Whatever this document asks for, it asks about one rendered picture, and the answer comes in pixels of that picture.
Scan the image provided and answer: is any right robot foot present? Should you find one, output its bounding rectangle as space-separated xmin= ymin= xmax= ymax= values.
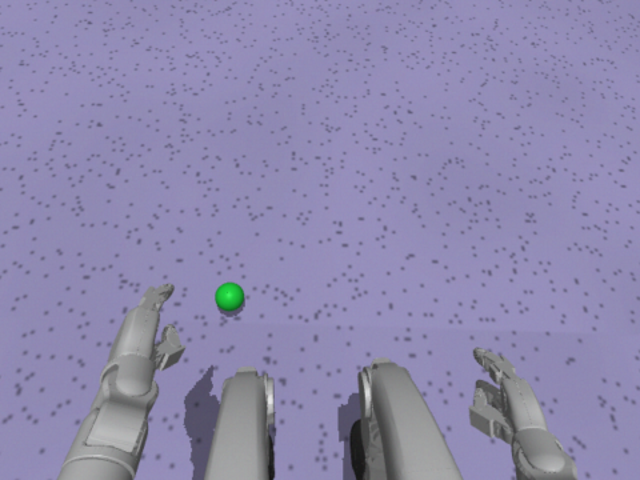
xmin=350 ymin=419 xmax=366 ymax=480

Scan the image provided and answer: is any ball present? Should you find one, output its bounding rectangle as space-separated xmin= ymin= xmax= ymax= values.
xmin=215 ymin=282 xmax=244 ymax=311

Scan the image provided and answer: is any right robot arm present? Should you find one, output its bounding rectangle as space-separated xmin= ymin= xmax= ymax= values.
xmin=511 ymin=428 xmax=578 ymax=480

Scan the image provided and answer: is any left robot hand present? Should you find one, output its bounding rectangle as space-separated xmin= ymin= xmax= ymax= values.
xmin=107 ymin=284 xmax=186 ymax=371

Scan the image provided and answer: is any left robot arm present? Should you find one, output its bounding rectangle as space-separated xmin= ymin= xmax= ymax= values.
xmin=57 ymin=355 xmax=159 ymax=480

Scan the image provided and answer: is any right robot hand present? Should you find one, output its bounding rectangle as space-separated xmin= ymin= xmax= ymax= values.
xmin=469 ymin=347 xmax=549 ymax=445

